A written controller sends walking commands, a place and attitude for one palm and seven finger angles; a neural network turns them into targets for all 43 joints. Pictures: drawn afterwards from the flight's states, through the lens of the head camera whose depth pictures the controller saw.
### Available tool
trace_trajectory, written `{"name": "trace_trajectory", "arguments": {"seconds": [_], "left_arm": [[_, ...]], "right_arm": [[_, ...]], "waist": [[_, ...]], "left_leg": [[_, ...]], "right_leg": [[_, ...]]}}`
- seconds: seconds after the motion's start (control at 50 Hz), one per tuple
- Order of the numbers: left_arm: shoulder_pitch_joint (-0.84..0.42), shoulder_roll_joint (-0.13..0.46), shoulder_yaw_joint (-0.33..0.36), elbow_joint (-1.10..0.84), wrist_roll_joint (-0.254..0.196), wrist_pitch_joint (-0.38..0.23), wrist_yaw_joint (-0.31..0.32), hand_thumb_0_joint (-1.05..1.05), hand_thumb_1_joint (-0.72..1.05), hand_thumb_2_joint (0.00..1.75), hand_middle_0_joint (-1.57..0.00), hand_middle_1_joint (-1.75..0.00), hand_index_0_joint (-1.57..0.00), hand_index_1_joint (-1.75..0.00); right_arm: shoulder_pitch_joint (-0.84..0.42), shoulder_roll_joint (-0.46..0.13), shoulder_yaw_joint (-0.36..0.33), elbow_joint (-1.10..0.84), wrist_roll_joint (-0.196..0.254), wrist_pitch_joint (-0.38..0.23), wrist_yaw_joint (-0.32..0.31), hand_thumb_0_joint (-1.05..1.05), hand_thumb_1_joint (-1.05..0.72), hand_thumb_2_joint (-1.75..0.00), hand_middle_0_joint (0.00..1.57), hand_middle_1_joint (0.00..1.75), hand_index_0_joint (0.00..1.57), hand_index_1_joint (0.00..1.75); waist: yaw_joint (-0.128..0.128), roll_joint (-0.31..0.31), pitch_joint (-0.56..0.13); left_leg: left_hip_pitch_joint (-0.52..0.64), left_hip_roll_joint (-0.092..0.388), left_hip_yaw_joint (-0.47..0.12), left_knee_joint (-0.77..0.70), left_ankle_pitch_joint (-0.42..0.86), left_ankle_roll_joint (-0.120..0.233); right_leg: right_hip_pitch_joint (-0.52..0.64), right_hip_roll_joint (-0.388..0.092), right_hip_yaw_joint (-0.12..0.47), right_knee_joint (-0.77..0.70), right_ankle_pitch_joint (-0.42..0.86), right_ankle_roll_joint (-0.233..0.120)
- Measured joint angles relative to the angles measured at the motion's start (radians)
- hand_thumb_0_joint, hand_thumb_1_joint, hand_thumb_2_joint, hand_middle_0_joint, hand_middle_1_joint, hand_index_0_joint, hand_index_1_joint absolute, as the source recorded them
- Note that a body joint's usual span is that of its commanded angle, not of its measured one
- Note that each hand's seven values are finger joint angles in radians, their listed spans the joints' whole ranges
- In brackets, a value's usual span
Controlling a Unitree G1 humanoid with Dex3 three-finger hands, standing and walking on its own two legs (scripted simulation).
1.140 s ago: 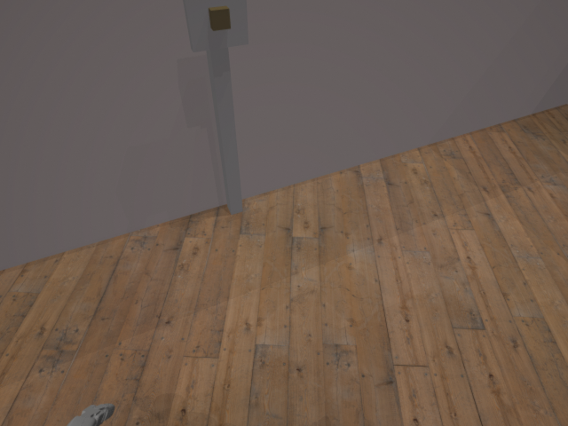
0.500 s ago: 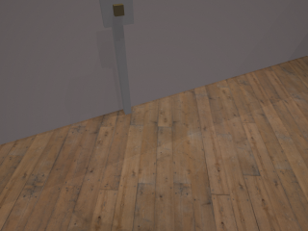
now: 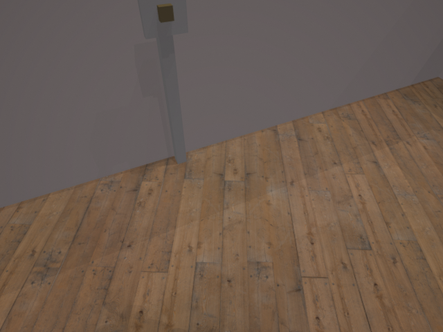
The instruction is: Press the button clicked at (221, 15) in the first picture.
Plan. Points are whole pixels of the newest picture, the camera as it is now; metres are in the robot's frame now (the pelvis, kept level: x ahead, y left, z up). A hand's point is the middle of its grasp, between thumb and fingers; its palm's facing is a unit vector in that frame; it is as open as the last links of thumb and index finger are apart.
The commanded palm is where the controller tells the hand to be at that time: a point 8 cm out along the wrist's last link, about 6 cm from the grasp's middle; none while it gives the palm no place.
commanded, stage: look at it before walking up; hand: left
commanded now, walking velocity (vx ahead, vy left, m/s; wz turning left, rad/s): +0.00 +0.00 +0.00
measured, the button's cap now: (165, 12) +1.16 +0.28 +0.11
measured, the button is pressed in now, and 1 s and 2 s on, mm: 0 0 0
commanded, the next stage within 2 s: walk to a spot facing it in 0.30 s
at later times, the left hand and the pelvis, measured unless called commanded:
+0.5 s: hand out of the picture +0.09 +0.24 -0.16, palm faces -0.03 -0.94 -0.34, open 7.4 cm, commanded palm none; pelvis +0.01 +0.00 +0.00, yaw -1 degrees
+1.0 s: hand out of the picture +0.11 +0.12 -0.17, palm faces -0.19 -0.96 -0.19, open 7.4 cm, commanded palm none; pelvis +0.12 -0.06 +0.00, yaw -16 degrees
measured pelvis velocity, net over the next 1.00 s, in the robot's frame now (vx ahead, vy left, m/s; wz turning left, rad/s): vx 0.12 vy -0.06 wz -0.28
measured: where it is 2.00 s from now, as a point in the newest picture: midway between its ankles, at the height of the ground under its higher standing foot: (247, 287)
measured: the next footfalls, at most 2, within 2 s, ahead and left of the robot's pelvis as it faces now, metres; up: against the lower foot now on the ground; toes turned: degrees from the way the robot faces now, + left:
left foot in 1.28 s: +0.43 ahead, +0.01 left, +0.00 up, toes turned -15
right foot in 1.98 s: +0.53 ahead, -0.26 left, +0.00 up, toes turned -54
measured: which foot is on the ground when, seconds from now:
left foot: down 0.00-0.76, up 0.78-1.00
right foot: down 0.00-1.00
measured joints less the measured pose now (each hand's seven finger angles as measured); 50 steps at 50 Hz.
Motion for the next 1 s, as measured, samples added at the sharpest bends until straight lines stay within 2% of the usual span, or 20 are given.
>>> {"name": "trace_trajectory", "arguments": {"seconds": [0.48,0.54,0.6,0.68,0.72,0.74,0.76,0.78,0.82,0.86,0.92,1.0], "left_arm": [[0.002,-0.001,0.004,0.001,0.000,0.006,0.008,0.01,0.91,0.90,-0.20,-0.30,-0.20,-0.30],[0.041,-0.019,0.011,-0.010,0.005,0.025,0.001,0.01,0.91,0.90,-0.20,-0.30,-0.20,-0.30],[0.100,-0.041,0.021,-0.027,0.009,0.038,-0.015,0.01,0.91,0.90,-0.20,-0.30,-0.20,-0.30],[0.165,-0.078,0.036,-0.037,0.010,0.044,-0.033,0.01,0.91,0.90,-0.20,-0.30,-0.20,-0.30],[0.180,-0.100,0.042,-0.043,0.010,0.040,-0.041,0.01,0.91,0.90,-0.20,-0.30,-0.20,-0.30],[0.185,-0.109,0.044,-0.050,0.011,0.032,-0.044,0.01,0.91,0.90,-0.20,-0.30,-0.20,-0.30],[0.189,-0.115,0.045,-0.057,0.013,0.018,-0.045,0.01,0.91,0.90,-0.20,-0.30,-0.20,-0.30],[0.190,-0.122,0.047,-0.062,0.013,0.001,-0.040,0.01,0.91,0.90,-0.20,-0.30,-0.20,-0.30],[0.202,-0.136,0.049,-0.069,0.006,-0.024,-0.022,0.01,0.91,0.90,-0.20,-0.30,-0.20,-0.30],[0.228,-0.149,0.048,-0.069,0.003,-0.035,-0.011,0.01,0.91,0.90,-0.20,-0.30,-0.20,-0.30],[0.271,-0.172,0.042,-0.051,0.006,-0.040,-0.004,0.01,0.91,0.90,-0.20,-0.30,-0.20,-0.30],[0.309,-0.201,0.034,-0.021,0.008,-0.049,-0.003,0.01,0.91,0.90,-0.20,-0.30,-0.20,-0.30]], "right_arm": [[-0.021,0.003,0.004,-0.007,-0.003,0.002,-0.008,0.01,-0.90,-0.90,0.20,0.30,0.20,0.30],[0.002,0.024,0.000,-0.021,-0.010,0.012,-0.007,0.00,-0.90,-0.90,0.20,0.30,0.20,0.30],[0.043,0.051,-0.007,-0.041,-0.012,0.016,-0.003,0.00,-0.90,-0.90,0.20,0.30,0.20,0.30],[0.096,0.081,-0.021,-0.057,-0.012,-0.002,-0.002,0.00,-0.90,-0.90,0.20,0.30,0.20,0.30],[0.122,0.087,-0.027,-0.057,-0.014,-0.007,-0.005,0.00,-0.90,-0.90,0.20,0.30,0.20,0.30],[0.136,0.086,-0.029,-0.056,-0.014,-0.007,-0.005,0.00,-0.90,-0.90,0.20,0.30,0.20,0.30],[0.150,0.085,-0.032,-0.053,-0.012,-0.003,-0.005,0.00,-0.90,-0.90,0.20,0.30,0.20,0.30],[0.159,0.087,-0.033,-0.045,-0.010,0.007,-0.004,0.00,-0.90,-0.90,0.20,0.30,0.20,0.30],[0.163,0.094,-0.034,-0.026,-0.009,0.023,-0.001,0.01,-0.91,-0.90,0.20,0.30,0.20,0.30],[0.152,0.103,-0.037,-0.023,-0.011,0.026,0.003,0.01,-0.91,-0.90,0.20,0.30,0.20,0.30],[0.115,0.113,-0.046,-0.052,-0.015,0.016,0.009,0.01,-0.91,-0.90,0.20,0.30,0.20,0.30],[0.060,0.124,-0.055,-0.105,-0.014,0.003,0.013,0.01,-0.91,-0.90,0.20,0.30,0.20,0.30]], "waist": [[0.011,0.002,-0.009],[0.019,0.002,-0.026],[0.022,0.001,-0.041],[0.025,0.004,-0.026],[0.020,0.018,-0.010],[0.019,0.028,-0.001],[0.016,0.039,0.007],[0.018,0.045,0.012],[0.030,0.045,0.019],[0.044,0.033,0.015],[0.043,0.017,0.005],[0.032,0.016,-0.007]], "left_leg": [[0.028,0.007,0.012,-0.009,-0.014,-0.004],[0.018,0.016,0.035,0.033,-0.051,-0.005],[0.009,0.028,0.064,0.076,-0.096,-0.003],[0.038,0.053,0.122,0.100,-0.142,-0.016],[0.054,0.075,0.144,0.122,-0.170,-0.032],[0.050,0.090,0.148,0.158,-0.195,-0.042],[0.023,0.111,0.147,0.235,-0.230,-0.036],[-0.027,0.119,0.125,0.362,-0.275,-0.031],[-0.131,0.105,0.074,0.593,-0.282,-0.019],[-0.221,0.094,0.063,0.719,-0.225,-0.016],[-0.334,0.097,0.060,0.760,-0.122,-0.028],[-0.441,0.112,0.043,0.718,-0.013,-0.048]], "right_leg": [[0.021,0.007,0.012,-0.006,-0.010,-0.002],[-0.003,0.017,0.034,0.045,-0.044,-0.005],[-0.042,0.027,0.054,0.132,-0.139,-0.017],[-0.126,0.007,-0.012,0.315,-0.251,-0.011],[-0.142,-0.005,-0.053,0.314,-0.259,-0.011],[-0.133,-0.006,-0.072,0.270,-0.224,-0.013],[-0.126,0.001,-0.088,0.247,-0.134,-0.024],[-0.131,0.011,-0.098,0.267,-0.111,-0.042],[-0.106,0.028,-0.101,0.264,-0.143,-0.070],[-0.064,0.042,-0.082,0.204,-0.146,-0.081],[-0.002,0.056,-0.041,0.092,-0.103,-0.081],[0.066,0.067,0.009,-0.018,-0.072,-0.078]]}}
